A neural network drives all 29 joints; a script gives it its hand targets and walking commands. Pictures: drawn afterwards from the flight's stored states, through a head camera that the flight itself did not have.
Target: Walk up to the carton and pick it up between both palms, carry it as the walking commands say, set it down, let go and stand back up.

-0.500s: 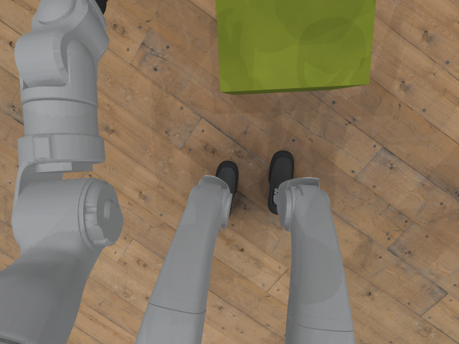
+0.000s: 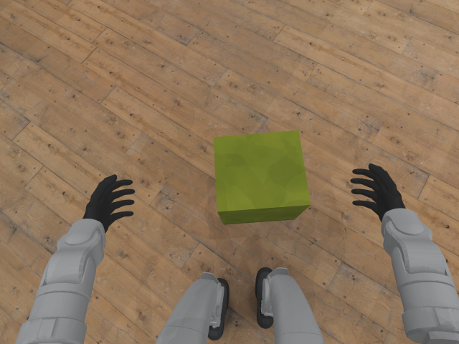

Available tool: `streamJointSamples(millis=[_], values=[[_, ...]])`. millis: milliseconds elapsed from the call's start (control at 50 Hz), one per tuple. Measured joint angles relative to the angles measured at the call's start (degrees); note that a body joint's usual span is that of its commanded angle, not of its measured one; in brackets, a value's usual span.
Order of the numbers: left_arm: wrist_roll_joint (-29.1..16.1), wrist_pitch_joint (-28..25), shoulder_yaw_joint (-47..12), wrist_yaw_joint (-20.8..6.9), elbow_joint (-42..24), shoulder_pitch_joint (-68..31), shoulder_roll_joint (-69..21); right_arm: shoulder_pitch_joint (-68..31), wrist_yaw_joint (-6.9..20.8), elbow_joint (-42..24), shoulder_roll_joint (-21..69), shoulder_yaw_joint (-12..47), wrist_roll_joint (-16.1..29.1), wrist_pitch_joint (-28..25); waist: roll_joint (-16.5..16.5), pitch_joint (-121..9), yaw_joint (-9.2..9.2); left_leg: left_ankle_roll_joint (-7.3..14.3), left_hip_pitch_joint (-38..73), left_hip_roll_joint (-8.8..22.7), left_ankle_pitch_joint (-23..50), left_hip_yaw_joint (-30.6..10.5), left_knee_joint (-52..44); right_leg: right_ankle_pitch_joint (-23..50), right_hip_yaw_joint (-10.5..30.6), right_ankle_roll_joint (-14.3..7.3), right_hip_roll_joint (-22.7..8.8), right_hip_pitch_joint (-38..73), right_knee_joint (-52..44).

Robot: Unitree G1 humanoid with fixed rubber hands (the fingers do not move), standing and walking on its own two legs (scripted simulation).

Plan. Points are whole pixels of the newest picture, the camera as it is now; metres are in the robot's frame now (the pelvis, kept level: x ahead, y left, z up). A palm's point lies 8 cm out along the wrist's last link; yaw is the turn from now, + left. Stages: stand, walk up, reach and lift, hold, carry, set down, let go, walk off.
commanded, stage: let go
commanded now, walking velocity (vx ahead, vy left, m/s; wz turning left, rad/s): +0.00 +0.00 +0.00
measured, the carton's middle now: (257, 182) +0.54 -0.05 -0.57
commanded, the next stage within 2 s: stand in 0.84 s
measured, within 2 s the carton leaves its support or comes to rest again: neither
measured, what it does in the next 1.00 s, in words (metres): rises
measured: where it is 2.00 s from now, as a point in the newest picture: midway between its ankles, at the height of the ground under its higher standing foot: (240, 313)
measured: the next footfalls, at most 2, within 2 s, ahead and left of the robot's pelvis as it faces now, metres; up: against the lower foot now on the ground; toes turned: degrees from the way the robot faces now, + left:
none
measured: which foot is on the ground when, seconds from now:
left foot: down 0.00-1.00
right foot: down 0.00-1.00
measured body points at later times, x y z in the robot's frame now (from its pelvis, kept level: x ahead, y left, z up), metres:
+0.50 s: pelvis +0.07 +0.00 +0.05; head +0.12 -0.02 +0.50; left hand +0.25 +0.24 -0.02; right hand +0.25 -0.24 -0.04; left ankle +0.05 +0.09 -0.68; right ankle +0.10 -0.08 -0.68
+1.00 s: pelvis +0.07 +0.01 +0.05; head +0.03 +0.00 +0.50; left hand +0.24 +0.26 -0.02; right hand +0.22 -0.25 -0.02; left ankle +0.05 +0.10 -0.68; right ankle +0.10 -0.08 -0.68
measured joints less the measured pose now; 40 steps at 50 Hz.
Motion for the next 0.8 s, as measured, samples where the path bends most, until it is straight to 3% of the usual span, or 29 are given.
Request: streamJointSamples(millis=[100, 340, 560, 800], values=[[1.02, -4.57, -0.65, -1.87, 5.40, 4.96, -0.89, 7.02, 0.53, 1.55, 4.27, 0.56, -2.17, -3.86, 0.00, -2.99, -0.40, 0.00, 8.92, 0.52, 0.06, 0.00, -4.74, -0.10, 0.00, 0.16, 0.18, 8.79, -4.33], [4.40, -12.54, -1.79, -2.23, 5.41, 22.99, -4.52, 27.50, 0.57, 1.56, 8.95, 1.92, -5.20, -10.83, 0.00, -2.99, -0.78, 0.00, 28.70, 1.45, 1.35, -0.53, -17.35, -0.09, -0.01, 0.15, 0.92, 27.84, -15.14], [6.67, -13.43, -2.37, -2.47, 4.10, 27.58, -4.61, 34.44, 0.13, 0.65, 9.12, 4.26, -5.23, -12.30, 0.00, -2.98, -1.89, 0.00, 39.49, 1.89, 1.87, -0.95, -23.01, -0.07, 0.00, -0.02, 1.43, 38.25, -19.93], [7.97, -11.51, -2.36, -2.26, 4.14, 27.90, -4.61, 36.18, 0.12, 0.23, 9.58, 4.97, -5.23, -11.45, -0.10, -2.94, -2.68, 0.00, 42.27, 1.90, 1.90, -0.95, -22.58, 0.26, -0.01, 0.18, 1.44, 41.33, -20.11]])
